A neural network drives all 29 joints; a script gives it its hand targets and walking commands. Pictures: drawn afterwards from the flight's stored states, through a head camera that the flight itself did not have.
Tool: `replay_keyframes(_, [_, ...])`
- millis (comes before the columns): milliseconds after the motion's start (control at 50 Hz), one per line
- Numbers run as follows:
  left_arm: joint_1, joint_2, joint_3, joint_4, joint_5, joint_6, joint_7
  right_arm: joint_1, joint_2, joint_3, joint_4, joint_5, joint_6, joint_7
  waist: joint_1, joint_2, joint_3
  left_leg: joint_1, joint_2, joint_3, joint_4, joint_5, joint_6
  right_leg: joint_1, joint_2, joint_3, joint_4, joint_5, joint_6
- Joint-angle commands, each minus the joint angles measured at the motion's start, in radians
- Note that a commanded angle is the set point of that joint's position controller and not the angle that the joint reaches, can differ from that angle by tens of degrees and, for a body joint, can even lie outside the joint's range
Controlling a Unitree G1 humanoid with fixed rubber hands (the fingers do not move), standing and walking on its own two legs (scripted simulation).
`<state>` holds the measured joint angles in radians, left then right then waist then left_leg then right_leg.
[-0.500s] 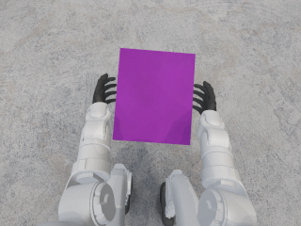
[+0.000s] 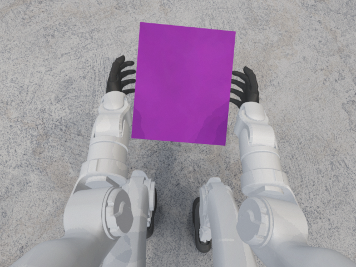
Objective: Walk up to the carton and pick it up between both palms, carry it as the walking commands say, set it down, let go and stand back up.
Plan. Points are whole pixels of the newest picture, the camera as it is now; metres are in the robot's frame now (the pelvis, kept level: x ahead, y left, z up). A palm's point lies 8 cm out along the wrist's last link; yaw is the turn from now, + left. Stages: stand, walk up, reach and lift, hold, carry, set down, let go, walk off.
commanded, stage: set down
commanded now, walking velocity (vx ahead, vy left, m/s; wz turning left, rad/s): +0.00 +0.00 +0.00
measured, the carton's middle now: (181, 91) +0.51 +0.01 -0.15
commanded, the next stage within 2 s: none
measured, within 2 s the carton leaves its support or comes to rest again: neither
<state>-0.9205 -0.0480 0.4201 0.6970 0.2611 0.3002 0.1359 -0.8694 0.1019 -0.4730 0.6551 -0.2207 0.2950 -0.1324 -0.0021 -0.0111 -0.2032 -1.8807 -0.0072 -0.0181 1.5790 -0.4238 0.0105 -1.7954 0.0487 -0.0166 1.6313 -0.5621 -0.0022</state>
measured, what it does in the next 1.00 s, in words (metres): lowers itself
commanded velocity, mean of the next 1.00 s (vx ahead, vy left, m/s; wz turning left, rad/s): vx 0.00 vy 0.00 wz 0.00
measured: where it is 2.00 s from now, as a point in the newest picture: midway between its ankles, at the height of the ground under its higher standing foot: (174, 227)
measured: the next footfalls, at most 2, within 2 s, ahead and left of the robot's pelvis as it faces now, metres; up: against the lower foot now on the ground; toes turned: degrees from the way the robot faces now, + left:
none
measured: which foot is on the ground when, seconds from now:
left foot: down 0.00-1.00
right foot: down 0.00-1.00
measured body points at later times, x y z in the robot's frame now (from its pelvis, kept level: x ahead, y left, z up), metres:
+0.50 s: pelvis -0.01 +0.00 -0.06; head +0.27 +0.02 +0.28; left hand +0.49 +0.16 -0.16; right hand +0.49 -0.13 -0.16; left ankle +0.11 +0.11 -0.51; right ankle +0.07 -0.11 -0.51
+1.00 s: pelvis -0.02 +0.00 -0.12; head +0.32 +0.02 +0.19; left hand +0.52 +0.17 -0.25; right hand +0.52 -0.13 -0.24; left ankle +0.11 +0.11 -0.51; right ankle +0.07 -0.11 -0.51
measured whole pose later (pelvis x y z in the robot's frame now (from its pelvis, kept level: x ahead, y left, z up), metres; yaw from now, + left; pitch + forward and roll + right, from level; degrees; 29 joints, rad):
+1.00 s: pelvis -0.02 +0.00 -0.12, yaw -1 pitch +45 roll -3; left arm -1.24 0.13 0.36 0.81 0.15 0.30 0.12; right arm -1.20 -0.02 -0.43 0.72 -0.14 0.29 -0.15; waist 0.00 -0.02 0.04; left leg -2.27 0.00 -0.02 1.95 -0.46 0.01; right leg -2.18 0.07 -0.02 2.01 -0.62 0.01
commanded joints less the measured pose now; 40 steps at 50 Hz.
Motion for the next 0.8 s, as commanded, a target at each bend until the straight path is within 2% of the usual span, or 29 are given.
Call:
replay_keyframes(0, [-0.578,-0.983,-0.502,0.072,-0.139,-0.019,-0.289,-0.717,0.922,0.542,0.017,0.138,-0.034,0.290,0.004,0.043,-0.919,0.701,-0.146,0.012,-0.081,0.210,-0.021,0.265,0.138,-0.007,-0.160,0.213,0.023])
replay_keyframes(780, [-0.880,-0.826,-0.490,0.066,-0.212,-0.025,-0.300,-0.961,0.822,0.529,0.033,0.195,-0.026,0.281,0.010,0.051,-0.969,0.483,-0.132,0.040,0.216,0.252,-0.008,0.039,0.137,-0.037,0.134,0.234,0.021])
